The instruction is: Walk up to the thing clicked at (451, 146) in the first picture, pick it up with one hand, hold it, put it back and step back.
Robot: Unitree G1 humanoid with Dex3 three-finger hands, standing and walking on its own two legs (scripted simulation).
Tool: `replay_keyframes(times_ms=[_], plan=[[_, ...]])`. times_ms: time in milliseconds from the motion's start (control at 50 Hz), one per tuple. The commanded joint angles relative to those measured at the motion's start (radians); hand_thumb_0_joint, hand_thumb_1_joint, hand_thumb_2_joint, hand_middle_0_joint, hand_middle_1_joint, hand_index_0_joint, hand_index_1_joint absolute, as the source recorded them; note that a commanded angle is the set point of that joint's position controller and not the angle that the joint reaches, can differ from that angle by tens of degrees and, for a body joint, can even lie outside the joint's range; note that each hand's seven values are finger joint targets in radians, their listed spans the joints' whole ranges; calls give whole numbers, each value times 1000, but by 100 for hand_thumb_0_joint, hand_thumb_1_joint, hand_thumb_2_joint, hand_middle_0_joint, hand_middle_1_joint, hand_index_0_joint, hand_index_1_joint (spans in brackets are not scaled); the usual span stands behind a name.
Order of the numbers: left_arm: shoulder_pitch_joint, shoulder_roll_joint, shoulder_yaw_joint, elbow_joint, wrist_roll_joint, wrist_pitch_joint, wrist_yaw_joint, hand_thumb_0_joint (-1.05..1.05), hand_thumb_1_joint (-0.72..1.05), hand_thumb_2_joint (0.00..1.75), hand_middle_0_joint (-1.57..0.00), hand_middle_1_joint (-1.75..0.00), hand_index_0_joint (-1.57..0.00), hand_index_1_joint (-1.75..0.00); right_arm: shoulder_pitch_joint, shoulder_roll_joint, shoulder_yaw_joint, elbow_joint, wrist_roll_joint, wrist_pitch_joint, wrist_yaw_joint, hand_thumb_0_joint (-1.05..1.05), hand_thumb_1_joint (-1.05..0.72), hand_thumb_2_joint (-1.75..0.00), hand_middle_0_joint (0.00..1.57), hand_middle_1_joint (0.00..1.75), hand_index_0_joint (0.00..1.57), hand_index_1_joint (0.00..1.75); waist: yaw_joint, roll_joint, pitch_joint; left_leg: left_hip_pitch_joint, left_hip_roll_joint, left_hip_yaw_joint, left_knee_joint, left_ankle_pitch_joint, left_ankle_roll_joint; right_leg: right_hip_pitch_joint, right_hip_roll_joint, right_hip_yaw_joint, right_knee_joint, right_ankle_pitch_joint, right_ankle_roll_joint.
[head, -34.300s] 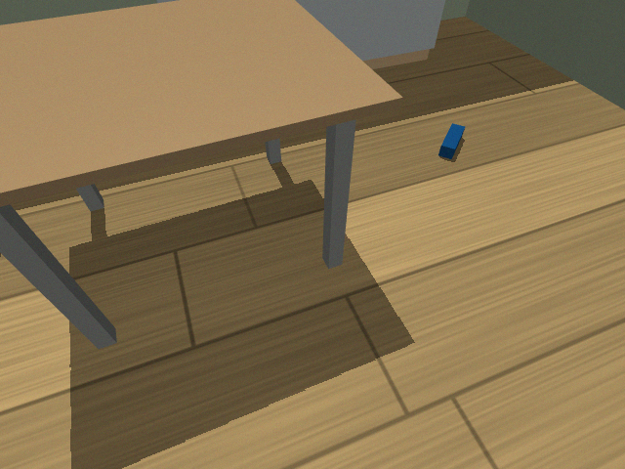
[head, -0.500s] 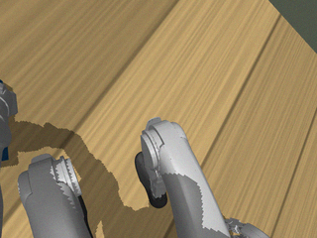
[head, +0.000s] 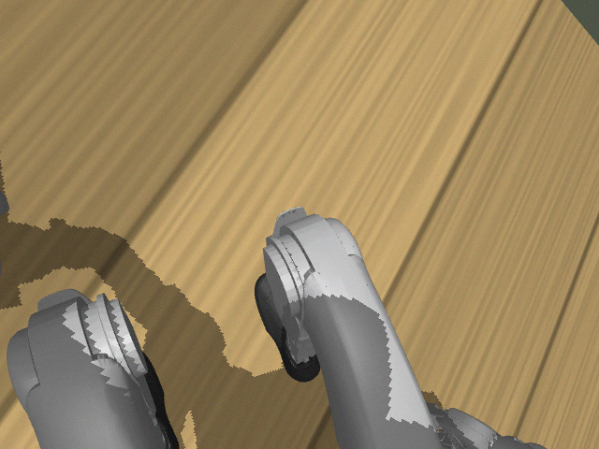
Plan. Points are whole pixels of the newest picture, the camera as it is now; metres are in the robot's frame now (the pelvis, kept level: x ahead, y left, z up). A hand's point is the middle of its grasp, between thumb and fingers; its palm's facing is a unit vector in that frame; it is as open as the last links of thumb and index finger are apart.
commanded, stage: rest palm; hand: left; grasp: from above
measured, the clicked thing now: out of the picture +0.45 +0.30 -0.29
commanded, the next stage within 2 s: close in 0.48 s
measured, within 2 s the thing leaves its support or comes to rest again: leaves its support in 1.90 s
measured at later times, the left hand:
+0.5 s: hand out of the picture +0.45 +0.26 -0.23, palm faces +0.05 -0.52 -0.85, open 13.5 cm
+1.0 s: hand out of the picture +0.45 +0.27 -0.24, palm faces +0.03 -0.49 -0.87, open 10.7 cm
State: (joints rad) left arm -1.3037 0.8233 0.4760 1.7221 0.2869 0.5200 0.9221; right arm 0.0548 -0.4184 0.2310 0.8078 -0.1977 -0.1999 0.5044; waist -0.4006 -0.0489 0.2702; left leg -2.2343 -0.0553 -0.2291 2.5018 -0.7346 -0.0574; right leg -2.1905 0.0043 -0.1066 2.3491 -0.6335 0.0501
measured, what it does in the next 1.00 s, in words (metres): stands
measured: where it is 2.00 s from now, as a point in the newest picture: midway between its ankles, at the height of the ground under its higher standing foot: (227, 384)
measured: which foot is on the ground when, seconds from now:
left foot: down 0.00-1.00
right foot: down 0.00-1.00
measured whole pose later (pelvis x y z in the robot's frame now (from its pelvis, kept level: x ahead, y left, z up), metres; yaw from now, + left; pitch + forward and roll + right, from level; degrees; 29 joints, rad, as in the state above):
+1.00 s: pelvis +0.01 +0.01 -0.01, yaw -1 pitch +26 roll -13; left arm -1.29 0.84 0.35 1.79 0.27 0.43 0.93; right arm 0.05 -0.45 0.30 0.67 -0.19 -0.19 0.53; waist -0.42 -0.07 0.27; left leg -2.26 -0.07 -0.25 2.56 -0.77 -0.05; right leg -2.18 -0.01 -0.13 2.38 -0.68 0.06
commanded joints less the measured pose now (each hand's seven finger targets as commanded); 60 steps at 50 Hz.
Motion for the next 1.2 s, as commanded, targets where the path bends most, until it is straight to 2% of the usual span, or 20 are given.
replay_keyframes(times_ms=[0,100,160,220,280,360,400,440,500,560,620,660,740,820,900,920,1000,1020,1080,1180], plan=[[-343,201,-68,-113,79,-24,14,0,-49,109,-11,-108,-8,-111,216,-304,-58,50,-2,8,5,0,-92,-91,20,30,20,30,-104,417,-770,388,39,135,-255,147,75,467,-5,-138,-212,250,-48],[-287,137,-105,-18,125,-11,-3,0,-48,116,-12,-110,-9,-114,272,-323,-75,41,16,9,14,0,-91,-91,20,30,20,30,-100,382,-757,370,47,104,-267,174,66,446,10,-139,-220,277,-52],[-252,88,-114,-2,85,-9,0,0,-47,113,-11,-109,-9,-112,275,-331,-84,-1,15,2,16,0,-91,-90,20,30,20,30,-106,341,-754,415,42,78,-260,213,67,448,7,-154,-205,296,-44],[-262,103,-107,-12,77,-15,18,0,-50,110,-11,-106,-8,-109,274,-336,-87,-1,17,2,18,0,-91,-91,20,30,20,30,-101,335,-745,387,42,71,-272,180,73,447,11,-153,-212,278,-47],[-268,104,-92,-25,34,-31,36,0,-48,111,-13,-106,-9,-110,254,-335,-77,-30,12,3,18,0,-91,-91,20,30,20,30,-106,340,-716,413,41,65,-259,187,74,430,2,-155,-195,278,-47],[-287,156,-65,-66,23,-54,74,0,-47,104,-13,-102,-11,-105,240,-334,-58,-39,-2,14,22,0,-92,-91,20,30,20,30,-103,385,-711,409,36,91,-238,194,82,468,-4,-149,-183,294,-51],[-265,125,-72,-49,6,-57,68,0,-47,103,-13,-102,-10,-105,220,-335,-49,-44,-9,15,27,0,-92,-91,20,30,20,30,-117,387,-683,402,32,100,-225,183,82,455,-9,-154,-180,282,-49],[-264,124,-86,-63,5,-60,54,0,-49,101,-10,-103,-8,-105,199,-335,-39,-55,-12,17,26,0,-91,-91,20,30,20,30,-120,393,-676,412,30,100,-230,169,80,443,-12,-164,-178,266,-50],[-254,156,-77,-48,19,-65,40,0,-46,105,-14,-103,-11,-107,221,-351,-41,-53,3,24,30,0,-91,-91,20,30,20,30,-111,423,-684,423,37,78,-254,162,70,413,-9,-164,-174,262,-56],[-249,139,-90,-67,26,-66,29,0,-40,115,-18,-109,-14,-113,216,-353,-42,-68,1,28,34,0,-91,-91,20,30,20,30,-109,424,-706,457,38,75,-252,191,62,430,-11,-174,-151,276,-59],[-243,136,-98,-66,30,-61,22,0,-16,108,-34,-104,-33,-106,220,-347,-42,-58,7,29,38,0,-90,-90,20,30,20,30,-113,397,-707,408,35,86,-237,176,75,429,-8,-163,-170,276,-55],[-247,114,-102,-61,16,-65,18,0,-8,104,-38,-100,-37,-102,228,-353,-43,-64,9,28,41,0,-90,-90,20,30,20,30,-123,385,-708,399,35,82,-232,180,75,432,-9,-164,-168,277,-52],[-241,89,-112,-38,-3,-75,16,0,-9,93,-37,-92,-35,-94,242,-361,-33,-79,5,24,40,0,-90,-90,20,30,20,30,-147,351,-702,403,31,71,-214,190,75,440,-9,-168,-163,278,-48],[-235,102,-102,-1,-11,-85,17,0,-4,94,-42,-90,-41,-92,243,-363,-24,-82,13,20,39,0,-90,-90,20,30,20,30,-138,343,-693,373,31,73,-217,167,75,429,-2,-168,-169,260,-54],[-248,66,-124,6,-24,-97,3,0,1,93,-46,-90,-44,-92,229,-363,-12,-101,8,12,38,0,-90,-90,20,30,20,30,-155,330,-679,376,25,75,-200,182,72,432,-5,-171,-164,270,-47],[-242,86,-121,19,-25,-100,5,0,3,94,-48,-89,-46,-91,225,-366,-10,-88,11,10,38,0,-90,-90,20,30,20,30,-143,329,-687,355,26,85,-203,170,73,437,4,-171,-174,262,-49],[-249,85,-129,33,-27,-107,3,0,10,94,-54,-87,-52,-90,216,-371,-6,-92,10,5,38,0,-91,-90,20,30,20,30,-148,330,-678,338,24,81,-201,172,74,426,7,-170,-178,265,-47],[-238,59,-139,39,-31,-110,-2,0,10,96,-54,-88,-52,-91,222,-372,-5,-102,10,6,37,0,-90,-90,20,30,20,30,-161,324,-679,358,22,76,-202,191,69,437,8,-173,-173,279,-45],[-242,70,-140,56,-27,-119,-4,0,12,96,-56,-87,-54,-90,217,-373,-6,-85,12,1,36,0,-90,-90,20,30,20,30,-152,324,-670,343,23,72,-210,164,70,417,10,-178,-177,256,-48],[-238,35,-160,51,-38,-126,-17,0,16,96,-59,-89,-57,-91,203,-376,-10,-92,11,-5,35,0,-91,-91,20,30,20,30,-153,337,-661,372,22,60,-225,154,64,395,14,-187,-176,238,-51]])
